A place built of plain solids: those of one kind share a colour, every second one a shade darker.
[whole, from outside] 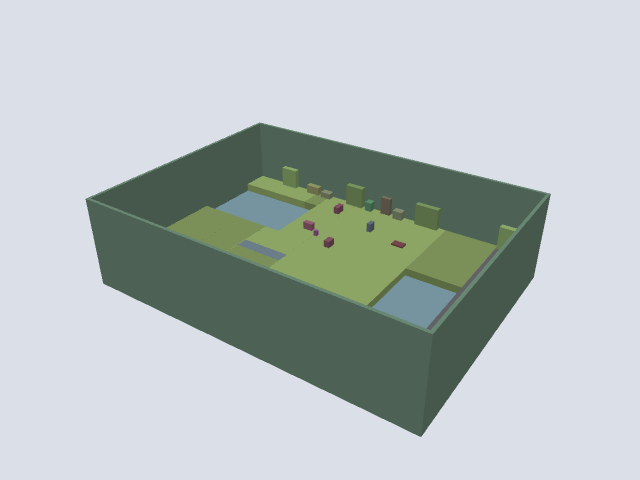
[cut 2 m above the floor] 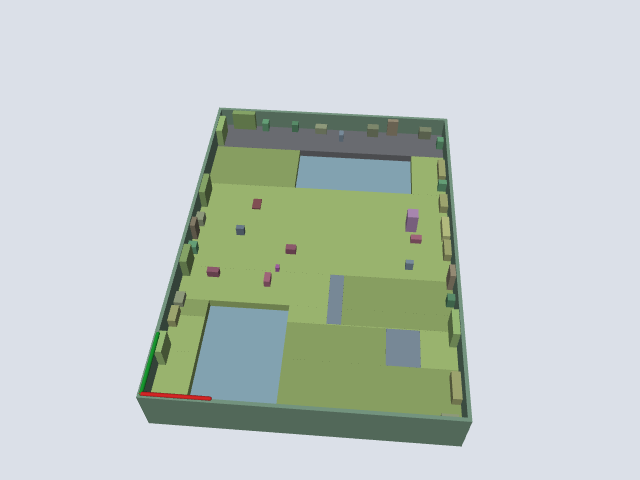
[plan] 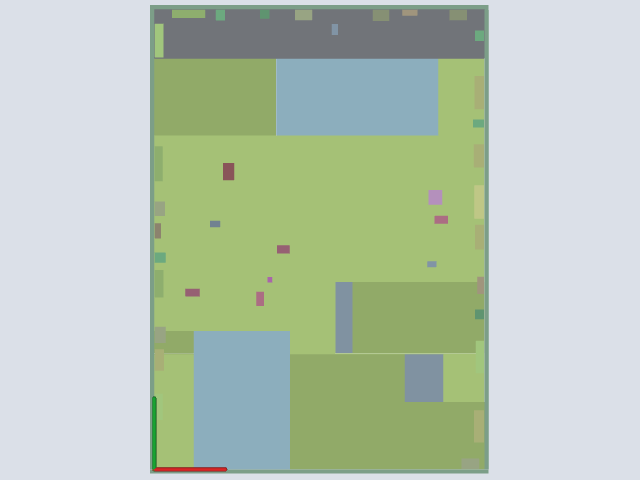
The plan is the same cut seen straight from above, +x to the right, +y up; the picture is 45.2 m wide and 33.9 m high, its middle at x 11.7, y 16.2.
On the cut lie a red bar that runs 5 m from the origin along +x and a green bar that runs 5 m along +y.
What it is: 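A vehicle workshop, tram depot or goods shed with inspection pits, wash bays, truck wells or a traverser pit in its floor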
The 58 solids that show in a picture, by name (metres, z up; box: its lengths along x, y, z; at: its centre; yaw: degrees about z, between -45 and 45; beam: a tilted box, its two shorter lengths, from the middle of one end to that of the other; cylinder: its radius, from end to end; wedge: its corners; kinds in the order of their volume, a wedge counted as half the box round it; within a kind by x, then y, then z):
{
 "floor_1": {"box": [2.79, 4.76, 2.4], "at": [1.4, 2.38, -1.2]},
 "floor_2": {"box": [2.79, 3.37, 2.4], "at": [1.4, 6.45, -1.2]},
 "floor_3": {"box": [2.79, 1.56, 2.4], "at": [1.4, 8.99, -1.2]},
 "floor_4": {"box": [8.6, 5.42, 2.4], "at": [4.3, 26.29, -1.2]},
 "floor_5": {"box": [12.8, 3.47, 2.4], "at": [6.4, 11.51, -1.2]},
 "floor_6": {"box": [3.22, 1.56, 2.4], "at": [11.19, 8.99, -1.2]},
 "floor_7": {"box": [23.31, 10.34, 2.4], "at": [11.65, 18.41, -1.2]},
 "floor_8": {"box": [8.1, 3.37, 2.4], "at": [13.63, 6.45, -1.2]},
 "floor_9": {"box": [13.73, 4.76, 2.4], "at": [16.45, 2.38, -1.2]},
 "floor_10": {"box": [13.73, 0.08, 2.4], "at": [16.45, 8.17, -1.2]},
 "floor_11": {"box": [9.31, 1.56, 2.4], "at": [18.66, 8.99, -1.2]},
 "floor_12": {"box": [9.31, 3.47, 2.4], "at": [18.66, 11.51, -1.2]},
 "floor_13": {"box": [3.26, 5.42, 2.4], "at": [21.68, 26.29, -1.2]},
 "floor_14": {"box": [2.9, 3.37, 2.4], "at": [21.86, 6.45, -1.2]},
 "wall_1": {"box": [0.3, 32.5, 8.87], "at": [-0.15, 16.25, 2.04]},
 "wall_2": {"box": [23.91, 0.3, 8.87], "at": [11.65, -0.15, 2.04]},
 "wall_3": {"box": [23.91, 0.3, 8.87], "at": [11.65, 32.65, 2.04]},
 "wall_4": {"box": [0.3, 32.5, 8.87], "at": [23.46, 16.25, 2.04]},
 "bay_floor_1": {"box": [6.79, 9.77, 1.56], "at": [6.18, 4.88, -1.62]},
 "bay_floor_2": {"box": [11.45, 5.42, 1.66], "at": [14.32, 26.29, -1.57]},
 "bay_cover_1": {"box": [1.2, 5.03, 2.4], "at": [13.4, 10.72, -1.2]},
 "bay_cover_2": {"box": [2.73, 3.37, 2.4], "at": [19.05, 6.45, -1.2]},
 "rack_1": {"box": [0.57, 1.86, 2.16], "at": [0.32, 4.41, 1.03]},
 "rack_2": {"box": [0.57, 2.48, 2.31], "at": [0.32, 21.59, 1.1]},
 "rack_3": {"box": [0.62, 1.95, 2.28], "at": [0.34, 13.12, 1.09]},
 "rack_4": {"box": [0.62, 2.39, 2.44], "at": [0.34, 30.29, 1.17]},
 "rack_5": {"box": [2.35, 0.59, 2.34], "at": [2.42, 32.17, 1.12]},
 "rack_6": {"box": [0.58, 2.31, 2.44], "at": [22.99, 7.93, 1.17]},
 "bench_1": {"box": [0.65, 1.52, 0.94], "at": [0.35, 7.72, 0.42]},
 "bench_2": {"box": [0.73, 1.65, 0.92], "at": [22.91, 22.14, 0.41]},
 "bench_3": {"box": [0.71, 2.29, 0.96], "at": [22.93, 3.04, 0.43]},
 "bench_4": {"box": [0.68, 2.36, 0.91], "at": [22.94, 18.88, 0.41]},
 "bench_5": {"box": [0.67, 2.36, 0.9], "at": [22.95, 26.61, 0.4]},
 "bench_6": {"box": [0.63, 1.76, 0.94], "at": [22.96, 16.4, 0.42]},
 "crates_1": {"box": [0.73, 1.02, 0.95], "at": [0.4, 18.41, 0.42]},
 "crates_2": {"box": [0.77, 1.16, 0.66], "at": [0.41, 9.5, 0.28]},
 "crates_3": {"box": [1.22, 0.75, 0.81], "at": [10.55, 32.09, 0.35]},
 "crates_4": {"box": [1.16, 0.8, 1.12], "at": [16.01, 32.07, 0.51]},
 "crates_5": {"box": [1.24, 0.75, 1.09], "at": [21.46, 32.09, 0.49]},
 "crates_6": {"box": [1.25, 0.74, 0.81], "at": [22.32, 0.4, 0.35]},
 "bin_1": {"box": [0.77, 0.73, 1.02], "at": [0.41, 14.96, 0.46]},
 "bin_2": {"box": [0.66, 0.76, 1.09], "at": [4.67, 32.09, 0.49]},
 "bin_3": {"box": [0.66, 0.64, 1.01], "at": [7.8, 32.15, 0.46]},
 "bin_4": {"box": [0.77, 0.58, 1.09], "at": [22.89, 24.43, 0.49]},
 "bin_5": {"box": [0.64, 0.69, 1.06], "at": [22.96, 10.95, 0.48]},
 "bin_6": {"box": [0.64, 0.74, 1.1], "at": [22.96, 30.63, 0.5]},
 "cupboard_1": {"box": [0.45, 1.07, 1.92], "at": [0.26, 16.84, 0.91]},
 "cupboard_2": {"box": [1.09, 0.43, 1.91], "at": [18.05, 32.26, 0.91]},
 "cupboard_3": {"box": [0.47, 1.22, 2.04], "at": [23.05, 13.0, 0.97]},
 "lift_1": {"box": [0.97, 1.04, 2.44], "at": [19.84, 19.21, 1.17]},
 "chest_1": {"box": [1.03, 0.55, 0.76], "at": [2.69, 12.48, 0.33]},
 "chest_2": {"box": [0.54, 1.01, 0.78], "at": [7.47, 12.04, 0.34]},
 "chest_3": {"box": [0.91, 0.6, 0.71], "at": [9.12, 15.54, 0.3]},
 "chest_4": {"box": [0.97, 0.57, 0.61], "at": [20.27, 17.64, 0.26]},
 "trolley_1": {"box": [0.73, 0.46, 0.94], "at": [4.29, 17.33, 0.42]},
 "trolley_2": {"box": [0.46, 0.78, 0.91], "at": [12.75, 31.07, 0.41]},
 "trolley_3": {"box": [0.66, 0.42, 0.95], "at": [19.6, 14.49, 0.42]},
 "pallet_1": {"box": [0.8, 1.22, 0.2], "at": [5.25, 21.03, 0.05]}
}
